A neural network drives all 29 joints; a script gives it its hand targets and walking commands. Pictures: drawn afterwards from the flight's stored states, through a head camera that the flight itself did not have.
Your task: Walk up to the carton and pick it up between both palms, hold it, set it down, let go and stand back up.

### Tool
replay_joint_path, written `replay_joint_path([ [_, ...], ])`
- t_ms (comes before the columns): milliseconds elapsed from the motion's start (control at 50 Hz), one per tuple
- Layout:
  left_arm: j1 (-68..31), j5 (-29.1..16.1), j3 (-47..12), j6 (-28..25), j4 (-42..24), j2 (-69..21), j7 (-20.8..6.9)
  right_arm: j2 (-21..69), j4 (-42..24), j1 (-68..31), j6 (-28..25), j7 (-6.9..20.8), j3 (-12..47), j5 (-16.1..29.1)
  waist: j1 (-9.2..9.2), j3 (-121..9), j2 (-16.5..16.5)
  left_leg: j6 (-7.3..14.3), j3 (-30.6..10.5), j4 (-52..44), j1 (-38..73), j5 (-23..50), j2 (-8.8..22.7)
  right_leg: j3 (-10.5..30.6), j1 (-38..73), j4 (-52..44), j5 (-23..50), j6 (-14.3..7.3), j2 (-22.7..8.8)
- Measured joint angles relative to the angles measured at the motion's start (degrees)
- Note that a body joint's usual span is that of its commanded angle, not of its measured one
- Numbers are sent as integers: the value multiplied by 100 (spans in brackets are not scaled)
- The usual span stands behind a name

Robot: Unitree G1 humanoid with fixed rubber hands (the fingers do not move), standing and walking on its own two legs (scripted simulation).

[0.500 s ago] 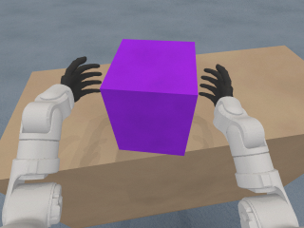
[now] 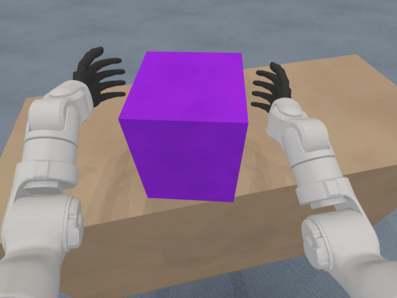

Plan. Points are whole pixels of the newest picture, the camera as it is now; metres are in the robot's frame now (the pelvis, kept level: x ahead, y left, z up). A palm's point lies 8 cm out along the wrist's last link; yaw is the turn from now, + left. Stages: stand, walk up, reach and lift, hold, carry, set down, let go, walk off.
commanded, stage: reach and lift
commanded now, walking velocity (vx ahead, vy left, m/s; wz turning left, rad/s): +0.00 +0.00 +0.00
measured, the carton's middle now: (191, 129) +0.42 -0.03 +0.10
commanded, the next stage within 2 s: none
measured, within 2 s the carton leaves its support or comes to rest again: neither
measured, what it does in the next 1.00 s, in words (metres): stands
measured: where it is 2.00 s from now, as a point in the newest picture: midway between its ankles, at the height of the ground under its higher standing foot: outside the picture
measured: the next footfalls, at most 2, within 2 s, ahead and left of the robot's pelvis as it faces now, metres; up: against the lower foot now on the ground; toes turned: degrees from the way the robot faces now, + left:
none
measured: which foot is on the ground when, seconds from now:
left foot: down 0.00-1.00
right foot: down 0.00-1.00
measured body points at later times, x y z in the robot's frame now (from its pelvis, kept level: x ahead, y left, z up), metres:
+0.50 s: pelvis +0.00 +0.00 +0.00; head +0.02 +0.00 +0.45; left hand +0.46 +0.17 +0.14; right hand +0.39 -0.21 +0.12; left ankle +0.01 +0.13 -0.75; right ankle +0.01 -0.14 -0.75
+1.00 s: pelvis +0.00 +0.00 +0.00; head +0.02 +0.01 +0.45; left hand +0.45 +0.13 +0.13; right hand +0.39 -0.17 +0.12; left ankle +0.01 +0.13 -0.75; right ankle +0.01 -0.14 -0.75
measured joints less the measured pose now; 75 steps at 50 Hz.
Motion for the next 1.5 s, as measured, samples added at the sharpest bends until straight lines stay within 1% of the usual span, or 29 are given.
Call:
replay_joint_path([
  [60, 68, -1, -1, -151, 196, -1, -1, -1, 248, 6, -109, 1, 0, 0, -30, 1, 0, 0, 0, 0, -12, 0, 0, 0, -2, -19, 12, 0, 0],
  [180, 451, 0, 0, -515, 281, 0, -1, 0, 374, 112, -438, 49, 0, 1, -38, 1, 0, 0, 0, 0, -41, 4, 0, 0, -29, -24, 18, 0, 0],
  [320, 812, 16, 1, -1100, 482, 0, 0, 1, 648, 171, -828, 136, 0, 0, -36, -2, -1, 0, 0, 0, -102, 15, 0, 0, -95, -15, 24, 1, 0],
  [440, 918, 26, 1, -1651, 730, -18, 1, 66, 912, 340, -1191, 178, 4, -40, -34, -68, -1, 0, -1, 0, -244, 31, 0, -1, -249, 11, 24, 1, 0],
  [520, 935, 54, -1, -1865, 745, -112, 21, 113, 933, 500, -1400, 187, 64, -66, -15, -177, -1, 0, 0, 0, -393, 42, 0, 0, -406, 28, 24, 1, 0],
  [640, 936, 226, -3, -1915, 748, -321, 41, 135, 901, 572, -1625, 187, 229, -66, -11, -265, 0, 0, 0, 0, -468, 37, 0, 0, -473, 11, 26, 1, 0],
  [820, 961, 461, -2, -1913, 748, -564, 131, 273, 882, 573, -1757, 135, 300, -68, 6, -265, 0, 0, 0, 0, -468, 41, 0, 0, -454, -30, 56, 5, 0],
  [900, 960, 547, -3, -1919, 747, -713, 181, 437, 945, 573, -1793, 98, 300, -166, 29, -266, 0, 0, 0, 0, -468, 50, 0, 0, -455, -27, 63, 5, 0],
  [1020, 955, 759, -3, -1937, 748, -1011, 241, 632, 967, 572, -1891, -46, 299, -399, 64, -266, 0, 0, 0, 0, -468, 64, 0, 0, -457, -25, 76, 6, 0],
  [1080, 936, 892, -1, -1949, 748, -1096, 343, 669, 988, 573, -1934, -124, 298, -479, 76, -266, 0, 0, 0, 0, -468, 68, 0, 0, -457, -24, 80, 8, 0],
  [1240, 923, 1089, -2, -2003, 747, -1128, 357, 711, 1058, 573, -2035, -139, 275, -624, 84, -266, -10, 0, 0, 0, -468, 70, 0, 0, -457, -25, 81, 10, 0],
  [1300, 923, 1202, -2, -2073, 749, -1148, 350, 767, 1099, 573, -2087, -126, 192, -761, 88, -266, -32, 1, 0, 0, -468, 70, 0, 0, -455, -28, 81, 11, 0],
  [1380, 902, 1443, 15, -2211, 801, -1175, 265, 839, 1181, 573, -2179, -18, 27, -1027, 101, -266, -66, 1, 0, 0, -468, 68, 0, 0, -452, -34, 82, 11, 0],
  [1440, 872, 1693, 152, -2298, 854, -1252, 162, 928, 1263, 573, -2290, 98, -171, -1319, 117, -266, -83, 1, 0, 0, -468, 66, -1, 0, -444, -51, 87, 13, 0],
  [1500, 829, 2074, 466, -2375, 937, -1403, 26, 1072, 1332, 573, -2405, 251, -459, -1745, 124, -258, -84, 7, 0, 0, -446, 60, -1, 0, -401, -94, 103, 21, 0],
])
